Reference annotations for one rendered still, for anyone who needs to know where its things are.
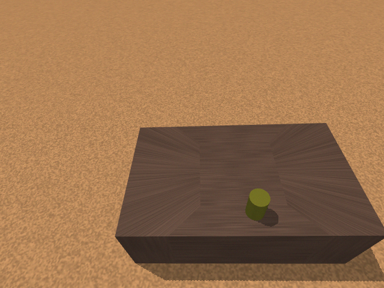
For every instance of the can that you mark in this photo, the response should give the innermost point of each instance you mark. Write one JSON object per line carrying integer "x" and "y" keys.
{"x": 257, "y": 204}

